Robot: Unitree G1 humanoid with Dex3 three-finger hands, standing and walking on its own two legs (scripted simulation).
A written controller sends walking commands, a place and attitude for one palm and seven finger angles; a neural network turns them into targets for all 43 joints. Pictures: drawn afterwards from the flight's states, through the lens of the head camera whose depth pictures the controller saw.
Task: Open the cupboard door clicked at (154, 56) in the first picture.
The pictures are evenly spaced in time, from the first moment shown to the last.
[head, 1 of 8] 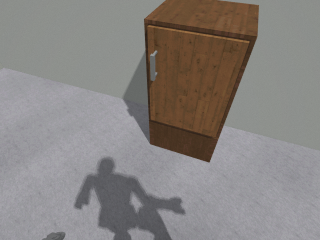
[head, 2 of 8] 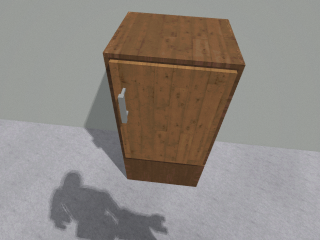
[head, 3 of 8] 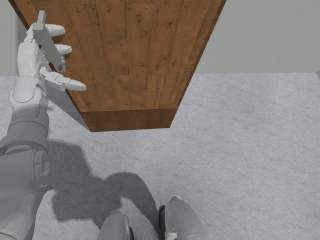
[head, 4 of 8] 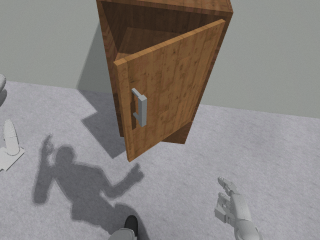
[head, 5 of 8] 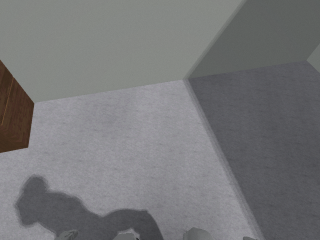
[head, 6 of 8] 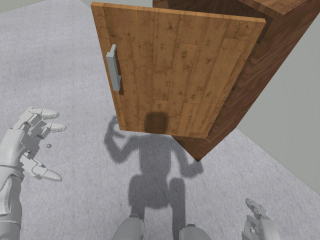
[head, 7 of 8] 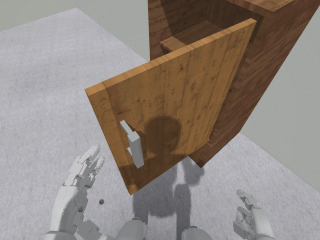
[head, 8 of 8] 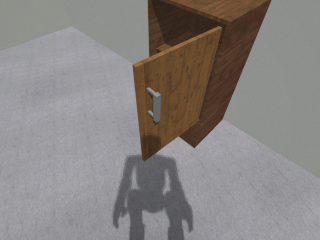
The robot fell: no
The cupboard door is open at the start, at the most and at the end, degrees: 0 85 84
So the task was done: yes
